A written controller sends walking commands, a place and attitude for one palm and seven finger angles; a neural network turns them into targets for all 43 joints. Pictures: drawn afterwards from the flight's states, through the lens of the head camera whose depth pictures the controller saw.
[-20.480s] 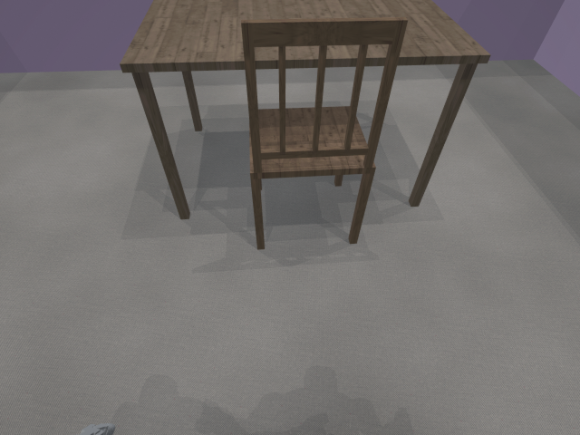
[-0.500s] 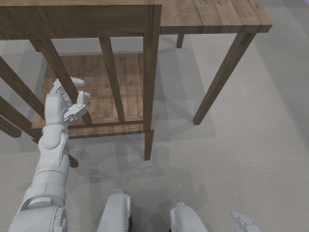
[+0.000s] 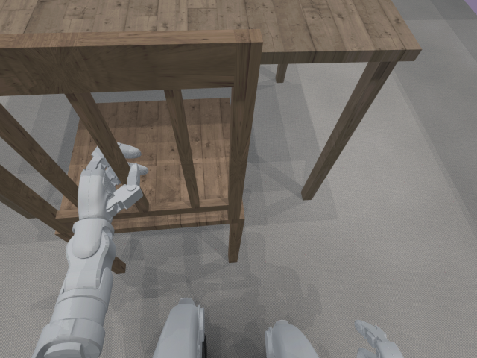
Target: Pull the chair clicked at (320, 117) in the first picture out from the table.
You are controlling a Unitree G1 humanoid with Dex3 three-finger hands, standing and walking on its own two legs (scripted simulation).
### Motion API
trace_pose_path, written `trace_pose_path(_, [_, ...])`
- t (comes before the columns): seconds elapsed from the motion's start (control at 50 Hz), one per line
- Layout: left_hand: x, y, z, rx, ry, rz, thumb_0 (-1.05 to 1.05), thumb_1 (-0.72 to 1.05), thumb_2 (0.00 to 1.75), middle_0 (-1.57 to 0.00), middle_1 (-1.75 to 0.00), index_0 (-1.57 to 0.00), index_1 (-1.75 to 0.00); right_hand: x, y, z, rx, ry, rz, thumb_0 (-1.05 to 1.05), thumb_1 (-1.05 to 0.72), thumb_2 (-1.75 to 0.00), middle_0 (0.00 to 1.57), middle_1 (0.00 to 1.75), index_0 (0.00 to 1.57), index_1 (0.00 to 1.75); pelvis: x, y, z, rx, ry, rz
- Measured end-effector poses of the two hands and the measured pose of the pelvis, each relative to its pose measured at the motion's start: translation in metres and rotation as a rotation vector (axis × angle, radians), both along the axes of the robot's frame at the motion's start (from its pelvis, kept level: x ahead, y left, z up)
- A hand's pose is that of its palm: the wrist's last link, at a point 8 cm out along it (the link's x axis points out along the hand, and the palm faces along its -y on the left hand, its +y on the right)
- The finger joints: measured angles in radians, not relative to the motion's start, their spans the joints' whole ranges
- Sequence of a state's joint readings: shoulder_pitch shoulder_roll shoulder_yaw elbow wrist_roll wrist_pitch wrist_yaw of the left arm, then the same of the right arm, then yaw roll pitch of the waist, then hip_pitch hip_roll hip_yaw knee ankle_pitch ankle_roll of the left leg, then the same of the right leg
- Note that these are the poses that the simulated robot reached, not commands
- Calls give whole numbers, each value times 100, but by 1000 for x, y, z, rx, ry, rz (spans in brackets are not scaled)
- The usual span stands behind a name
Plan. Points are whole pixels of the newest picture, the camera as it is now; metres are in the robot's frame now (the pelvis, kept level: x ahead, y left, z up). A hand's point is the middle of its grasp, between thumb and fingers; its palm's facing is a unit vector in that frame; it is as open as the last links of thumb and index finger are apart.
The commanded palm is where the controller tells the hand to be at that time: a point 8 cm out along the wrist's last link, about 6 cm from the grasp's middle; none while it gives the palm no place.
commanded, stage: step backward, pulling the chair out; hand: left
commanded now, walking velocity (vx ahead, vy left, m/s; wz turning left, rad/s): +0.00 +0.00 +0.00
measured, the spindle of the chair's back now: (120, 166) +0.41 +0.20 +0.04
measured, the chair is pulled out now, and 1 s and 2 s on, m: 0.04 0.17 0.28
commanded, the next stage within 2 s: none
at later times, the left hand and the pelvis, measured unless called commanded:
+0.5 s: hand (145, 201) +0.35 +0.15 +0.04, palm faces +0.04 -0.99 -0.16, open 5.1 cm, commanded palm +0.33 +0.20 +0.05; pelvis -0.01 +0.00 +0.10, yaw +2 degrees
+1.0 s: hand (143, 257) +0.26 +0.14 +0.04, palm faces +0.02 -0.98 -0.18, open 5.1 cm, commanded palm +0.27 +0.19 +0.05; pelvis -0.06 +0.00 +0.10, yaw +2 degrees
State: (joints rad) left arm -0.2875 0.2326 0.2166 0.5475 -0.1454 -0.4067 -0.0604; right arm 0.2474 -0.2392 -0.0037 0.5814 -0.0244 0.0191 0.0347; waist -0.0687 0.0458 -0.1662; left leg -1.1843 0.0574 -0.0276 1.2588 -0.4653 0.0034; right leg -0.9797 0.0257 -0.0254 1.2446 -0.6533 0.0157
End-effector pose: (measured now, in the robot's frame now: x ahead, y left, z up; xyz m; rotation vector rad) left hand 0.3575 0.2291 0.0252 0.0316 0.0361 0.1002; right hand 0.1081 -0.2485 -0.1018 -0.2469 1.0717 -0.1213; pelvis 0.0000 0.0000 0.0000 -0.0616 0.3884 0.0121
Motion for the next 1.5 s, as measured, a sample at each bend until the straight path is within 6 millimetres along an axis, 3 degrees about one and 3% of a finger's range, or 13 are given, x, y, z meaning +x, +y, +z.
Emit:
trace_pose_path(0.14, [-6, -2, 2, 15, 9, 9, 1, 76, 83, -41, -136, -39, -145, 7, 1, -1, 1, -12, 4, 1, -91, -90, 20, 30, 20, 30, -4, -2, 0, 3, -29, 9])
trace_pose_path(0.22, [-7, -5, 19, 88, 211, 50, 3, 76, 84, -39, -125, -39, -145, 4, 11, 25, 29, 2, -65, 1, -91, -90, 20, 30, 20, 30, -2, -1, 32, 20, -143, 21])
trace_pose_path(0.32, [-15, -13, 30, 43, 378, 77, 4, 76, 83, -32, -108, -42, -145, -1, 18, 63, 29, 17, -76, 1, -91, -90, 20, 30, 20, 30, 8, 0, 72, 29, -197, 14])
trace_pose_path(0.48, [-24, -24, 36, 95, 476, -4, 5, 74, 81, -32, -111, -48, -145, -14, 0, 88, -46, 47, -89, 1, -91, -90, 20, 30, 21, 30, -3, 4, 95, 23, -267, 23])
trace_pose_path(0.88, [-105, -39, 36, 107, 482, -13, 4, 72, 82, -31, -114, -50, -145, -53, 0, 82, -17, -11, -62, 1, -91, -90, 20, 30, 20, 30, -56, -4, 101, 26, -379, 45])
trace_pose_path(1.02, [-113, -36, 36, 115, 478, -24, 4, 72, 82, -32, -114, -50, -145, -62, -1, 83, -51, -32, -50, 1, -91, -90, 20, 30, 20, 30, -65, 1, 98, 36, -390, 37])
trace_pose_path(1.2, [-122, -37, 36, 125, 471, 21, 4, 70, 85, -34, -116, -50, -145, -69, -2, 79, -14, -54, -28, 1, -91, -90, 20, 30, 20, 30, -80, -13, 96, 40, -400, 46])
trace_pose_path(1.32, [-124, -36, 37, 123, 481, 7, 4, 70, 84, -33, -117, -50, -145, -77, -9, 82, -68, -14, -28, 1, -91, -90, 20, 30, 21, 30, -78, -1, 100, 61, -376, 64])
trace_pose_path(1.5, [-132, -35, 37, 129, 479, 0, 4, 70, 83, -32, -119, -50, -145, -83, -1, 84, -34, -9, 14, 1, -91, -90, 20, 30, 20, 30, -103, -8, 101, 61, -363, 47])
